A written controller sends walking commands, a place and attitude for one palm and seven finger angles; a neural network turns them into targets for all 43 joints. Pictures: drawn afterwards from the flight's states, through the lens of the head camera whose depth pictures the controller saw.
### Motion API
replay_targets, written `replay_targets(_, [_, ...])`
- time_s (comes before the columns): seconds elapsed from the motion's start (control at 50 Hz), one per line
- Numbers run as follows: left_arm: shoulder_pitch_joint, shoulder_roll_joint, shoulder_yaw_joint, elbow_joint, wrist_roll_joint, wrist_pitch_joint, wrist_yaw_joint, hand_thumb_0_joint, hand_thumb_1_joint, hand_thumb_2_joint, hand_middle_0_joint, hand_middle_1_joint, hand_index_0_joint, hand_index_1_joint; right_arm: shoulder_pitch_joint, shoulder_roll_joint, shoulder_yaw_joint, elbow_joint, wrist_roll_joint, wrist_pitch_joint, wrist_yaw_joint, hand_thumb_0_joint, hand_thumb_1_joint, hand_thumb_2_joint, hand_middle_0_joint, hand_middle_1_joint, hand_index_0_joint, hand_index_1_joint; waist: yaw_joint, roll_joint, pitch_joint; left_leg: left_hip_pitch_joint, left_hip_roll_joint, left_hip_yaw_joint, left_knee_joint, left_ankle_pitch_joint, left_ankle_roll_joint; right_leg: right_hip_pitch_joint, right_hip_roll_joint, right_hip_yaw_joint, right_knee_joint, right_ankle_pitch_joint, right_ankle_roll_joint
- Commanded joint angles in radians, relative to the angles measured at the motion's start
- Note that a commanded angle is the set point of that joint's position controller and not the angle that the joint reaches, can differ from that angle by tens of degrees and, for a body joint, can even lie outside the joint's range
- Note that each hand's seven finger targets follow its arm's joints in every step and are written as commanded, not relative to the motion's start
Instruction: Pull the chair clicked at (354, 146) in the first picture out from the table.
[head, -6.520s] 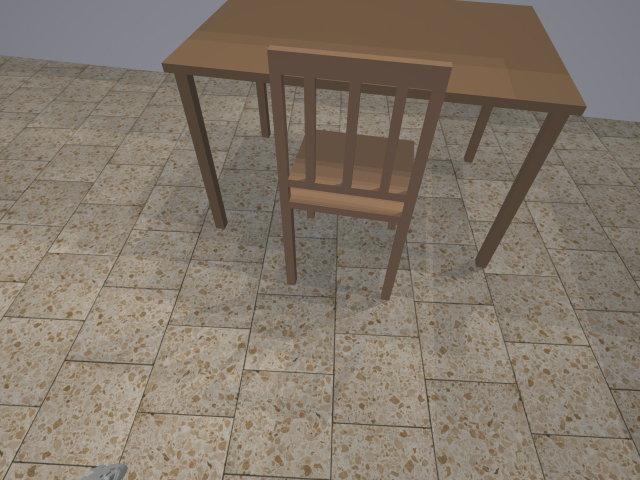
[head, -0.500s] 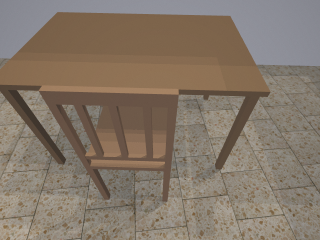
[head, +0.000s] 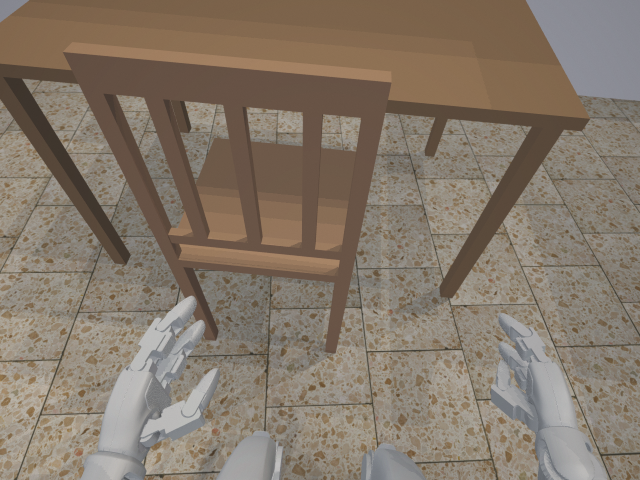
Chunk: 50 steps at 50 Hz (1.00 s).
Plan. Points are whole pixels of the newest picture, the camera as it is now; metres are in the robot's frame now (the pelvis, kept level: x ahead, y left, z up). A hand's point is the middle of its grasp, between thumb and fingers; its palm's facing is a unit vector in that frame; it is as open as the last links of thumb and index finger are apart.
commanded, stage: raise the hand toward the chair's back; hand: left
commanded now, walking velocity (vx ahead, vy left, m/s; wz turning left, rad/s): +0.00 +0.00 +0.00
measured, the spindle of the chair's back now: (246, 183) +0.54 +0.18 +0.01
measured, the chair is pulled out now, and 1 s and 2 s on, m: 0.00 0.00 0.00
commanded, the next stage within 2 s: aim the fingers beside a spindle in 1.66 s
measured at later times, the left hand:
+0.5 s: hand (169, 363) +0.23 +0.19 +0.05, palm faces +0.01 -1.00 -0.06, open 13.7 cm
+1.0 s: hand (147, 338) +0.25 +0.22 +0.06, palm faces +0.00 -1.00 -0.06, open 16.8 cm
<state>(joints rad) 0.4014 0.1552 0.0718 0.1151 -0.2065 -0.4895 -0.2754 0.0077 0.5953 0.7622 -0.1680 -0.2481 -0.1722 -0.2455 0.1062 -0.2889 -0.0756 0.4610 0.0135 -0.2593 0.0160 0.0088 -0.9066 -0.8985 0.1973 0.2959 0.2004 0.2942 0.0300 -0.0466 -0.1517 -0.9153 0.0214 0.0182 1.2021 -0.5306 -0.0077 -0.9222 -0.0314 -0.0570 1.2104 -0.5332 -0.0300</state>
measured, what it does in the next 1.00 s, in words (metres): stands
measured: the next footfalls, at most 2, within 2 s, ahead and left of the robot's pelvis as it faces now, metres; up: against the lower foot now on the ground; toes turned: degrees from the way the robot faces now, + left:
none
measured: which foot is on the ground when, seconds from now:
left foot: down 0.00-1.00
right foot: down 0.00-1.00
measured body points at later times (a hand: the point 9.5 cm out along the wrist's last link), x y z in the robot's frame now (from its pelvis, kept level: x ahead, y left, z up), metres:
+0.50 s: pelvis +0.01 +0.01 +0.01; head +0.08 +0.01 +0.45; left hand +0.22 +0.24 +0.05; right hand +0.17 -0.24 -0.08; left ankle +0.03 +0.12 -0.64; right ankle +0.03 -0.10 -0.64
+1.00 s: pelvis +0.02 +0.02 +0.02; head +0.09 +0.03 +0.46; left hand +0.24 +0.27 +0.06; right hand +0.22 -0.20 -0.06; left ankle +0.03 +0.12 -0.64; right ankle +0.03 -0.10 -0.64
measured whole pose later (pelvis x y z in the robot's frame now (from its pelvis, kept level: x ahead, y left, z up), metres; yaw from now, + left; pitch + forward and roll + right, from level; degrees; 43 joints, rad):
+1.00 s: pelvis +0.02 +0.02 +0.02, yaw +1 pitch +15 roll -3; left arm 0.32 0.25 0.19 0.03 -0.26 -0.35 -0.29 -0.01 -0.47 0.31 -0.06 -0.08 -0.06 -0.08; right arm 0.20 -0.21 0.03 0.54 0.01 -0.23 -0.04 0.01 -0.90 -0.90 0.20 0.30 0.21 0.30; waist 0.00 0.03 -0.14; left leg -0.89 0.02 -0.03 1.15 -0.53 0.01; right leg -0.84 -0.02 -0.10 1.09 -0.51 -0.01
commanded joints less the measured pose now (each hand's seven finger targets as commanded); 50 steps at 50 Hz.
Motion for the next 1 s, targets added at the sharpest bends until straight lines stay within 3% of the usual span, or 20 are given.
replay_targets(0.0, [-0.139,0.136,0.066,-0.517,-0.022,-0.063,0.078,0.000,0.363,0.670,-0.146,-0.216,-0.146,-0.216,0.045,-0.061,0.004,-0.142,0.004,-0.024,-0.047,0.000,-0.900,-0.900,0.200,0.300,0.200,0.300,-0.040,0.125,-0.222,0.120,-0.026,-0.036,-0.146,0.115,0.041,0.121,0.027,0.074,-0.239,0.066,-0.005])
replay_targets(0.04, [-0.150,0.123,0.031,-0.505,-0.010,-0.066,0.066,0.000,0.317,0.650,-0.142,-0.208,-0.142,-0.208,0.061,-0.060,0.018,-0.107,-0.002,-0.031,-0.061,0.000,-0.900,-0.900,0.200,0.300,0.200,0.300,-0.064,0.132,-0.212,0.121,-0.020,-0.051,-0.121,0.159,0.043,0.093,0.032,0.053,-0.218,0.121,-0.005])
replay_targets(0.06, [-0.174,0.114,0.010,-0.487,-0.009,-0.061,0.050,0.000,0.293,0.640,-0.139,-0.205,-0.139,-0.205,0.064,-0.065,0.024,-0.094,-0.001,-0.038,-0.066,0.000,-0.900,-0.900,0.200,0.300,0.200,0.300,-0.085,0.108,-0.203,0.116,-0.016,-0.059,-0.112,0.150,0.046,0.068,0.038,0.044,-0.217,0.111,0.000])
replay_targets(0.1, [-0.142,0.120,0.018,-0.393,-0.021,-0.028,0.011,0.000,0.247,0.620,-0.135,-0.197,-0.135,-0.197,0.061,-0.064,0.029,-0.064,0.004,-0.049,-0.078,0.000,-0.900,-0.900,0.200,0.300,0.200,0.300,-0.086,0.077,-0.171,0.073,-0.016,-0.066,-0.105,0.125,0.042,0.066,0.037,0.042,-0.229,0.078,0.003])
replay_targets(0.18, [-0.063,0.153,0.082,-0.298,-0.048,0.089,-0.036,0.000,0.153,0.580,-0.125,-0.183,-0.125,-0.183,0.034,-0.061,0.035,-0.065,0.016,-0.043,-0.089,0.000,-0.900,-0.900,0.200,0.300,0.200,0.300,-0.045,0.037,-0.211,0.044,-0.025,-0.062,-0.129,0.112,0.038,0.139,0.028,0.048,-0.258,0.036,0.008])
replay_targets(0.22, [-0.052,0.184,0.146,-0.332,-0.067,0.120,-0.022,0.000,0.107,0.560,-0.121,-0.175,-0.121,-0.175,0.021,-0.048,0.032,-0.069,0.016,-0.038,-0.091,0.000,-0.900,-0.900,0.200,0.300,0.200,0.300,-0.015,0.026,-0.268,0.057,-0.026,-0.059,-0.144,0.158,0.036,0.213,0.019,0.054,-0.264,0.078,0.010])
replay_targets(0.26, [-0.010,0.199,0.187,-0.328,-0.068,0.131,0.011,0.000,0.060,0.540,-0.116,-0.168,-0.116,-0.168,0.009,-0.038,0.030,-0.067,0.014,-0.032,-0.089,0.000,-0.900,-0.900,0.200,0.300,0.200,0.300,0.006,0.037,-0.279,0.078,-0.026,-0.059,-0.159,0.197,0.034,0.234,0.024,0.040,-0.256,0.118,0.008])
replay_targets(0.34, [-0.014,0.165,0.166,-0.346,-0.066,0.078,0.053,0.000,-0.033,0.500,-0.107,-0.153,-0.107,-0.153,0.028,-0.031,0.025,-0.048,0.009,-0.037,-0.081,0.000,-0.900,-0.900,0.200,0.300,0.200,0.300,-0.016,0.028,-0.226,0.080,-0.022,-0.055,-0.166,0.207,0.032,0.214,0.020,0.037,-0.263,0.137,0.010])
replay_targets(0.38, [-0.030,0.170,0.156,-0.347,-0.056,0.048,0.056,0.000,-0.080,0.480,-0.102,-0.146,-0.102,-0.146,0.034,-0.037,0.024,-0.043,0.008,-0.044,-0.079,0.000,-0.900,-0.900,0.200,0.300,0.200,0.300,-0.021,0.057,-0.203,0.084,-0.022,-0.057,-0.175,0.199,0.031,0.193,0.018,0.029,-0.260,0.125,0.006])
replay_targets(0.42, [-0.009,0.161,0.145,-0.311,-0.051,0.033,0.049,0.000,-0.127,0.460,-0.097,-0.139,-0.097,-0.139,0.043,-0.048,0.019,-0.037,0.009,-0.047,-0.080,0.000,-0.900,-0.900,0.200,0.300,0.200,0.300,-0.032,0.040,-0.185,0.091,-0.021,-0.054,-0.178,0.193,0.032,0.175,0.018,0.021,-0.260,0.126,0.006])
replay_targets(0.48, [-0.032,0.164,0.131,-0.307,-0.051,0.024,0.030,0.000,-0.197,0.430,-0.090,-0.128,-0.090,-0.128,0.052,-0.061,0.015,-0.039,0.013,-0.051,-0.084,0.000,-0.900,-0.900,0.200,0.300,0.200,0.300,-0.040,0.063,-0.176,0.103,-0.020,-0.055,-0.188,0.181,0.033,0.158,0.020,0.016,-0.260,0.117,0.005])
replay_targets(0.52, [-0.041,0.188,0.155,-0.331,-0.061,0.018,0.028,0.000,-0.243,0.410,-0.086,-0.120,-0.086,-0.120,0.063,-0.066,0.012,-0.039,0.013,-0.053,-0.086,0.000,-0.900,-0.900,0.200,0.300,0.200,0.300,-0.035,0.073,-0.208,0.128,-0.021,-0.056,-0.192,0.201,0.033,0.177,0.019,0.015,-0.260,0.144,0.005])
replay_targets(0.56, [-0.034,0.211,0.183,-0.340,-0.063,0.019,0.030,0.000,-0.290,0.390,-0.081,-0.113,-0.081,-0.113,0.066,-0.066,0.007,-0.039,0.011,-0.050,-0.087,0.000,-0.900,-0.900,0.200,0.300,0.200,0.300,-0.028,0.070,-0.246,0.146,-0.021,-0.056,-0.190,0.251,0.034,0.203,0.023,0.011,-0.247,0.204,0.005])
replay_targets(0.6, [-0.039,0.194,0.170,-0.354,-0.066,0.018,0.029,0.000,-0.337,0.370,-0.076,-0.106,-0.076,-0.106,0.069,-0.063,0.010,-0.041,0.011,-0.047,-0.083,0.000,-0.900,-0.900,0.200,0.300,0.200,0.300,-0.029,0.113,-0.238,0.176,-0.022,-0.055,-0.199,0.274,0.030,0.198,0.023,0.003,-0.245,0.231,0.003])
replay_targets(0.68, [-0.059,0.188,0.158,-0.325,-0.053,0.036,0.028,0.000,-0.430,0.330,-0.067,-0.091,-0.067,-0.091,0.073,-0.068,0.015,-0.045,0.010,-0.034,-0.080,0.000,-0.900,-0.900,0.200,0.300,0.200,0.300,-0.041,0.121,-0.204,0.190,-0.017,-0.061,-0.211,0.280,0.027,0.173,0.028,-0.012,-0.242,0.235,0.003])
replay_targets(0.74, [-0.081,0.201,0.170,-0.296,-0.057,0.055,0.016,0.000,-0.500,0.300,-0.060,-0.080,-0.060,-0.080,0.074,-0.072,0.021,-0.054,0.011,-0.024,-0.082,0.000,-0.900,-0.900,0.200,0.300,0.200,0.300,-0.043,0.086,-0.186,0.175,-0.018,-0.064,-0.222,0.243,0.028,0.182,0.030,-0.011,-0.260,0.205,0.004])
replay_targets(0.8, [-0.100,0.219,0.184,-0.323,-0.065,0.064,0.001,0.000,-0.500,0.300,-0.060,-0.080,-0.060,-0.080,0.078,-0.072,0.025,-0.059,0.009,-0.021,-0.081,0.000,-0.900,-0.900,0.200,0.300,0.200,0.300,-0.038,0.117,-0.230,0.217,-0.018,-0.066,-0.220,0.296,0.026,0.201,0.030,-0.012,-0.254,0.257,0.002])
replay_targets(0.9, [-0.130,0.219,0.200,-0.288,-0.077,0.077,-0.013,0.000,-0.500,0.300,-0.060,-0.080,-0.060,-0.080,0.080,-0.074,0.031,-0.055,0.008,-0.016,-0.081,0.000,-0.900,-0.900,0.200,0.300,0.200,0.300,-0.046,0.086,-0.215,0.210,-0.017,-0.067,-0.220,0.302,0.025,0.210,0.031,-0.014,-0.265,0.271,0.005])
replay_targets(0.98, [-0.153,0.233,0.209,-0.284,-0.080,0.079,-0.026,0.000,-0.500,0.300,-0.060,-0.080,-0.060,-0.080,0.084,-0.079,0.034,-0.051,0.008,-0.018,-0.080,0.000,-0.900,-0.900,0.200,0.300,0.200,0.300,-0.045,0.104,-0.222,0.227,-0.015,-0.075,-0.228,0.320,0.021,0.205,0.032,-0.018,-0.264,0.273,0.004])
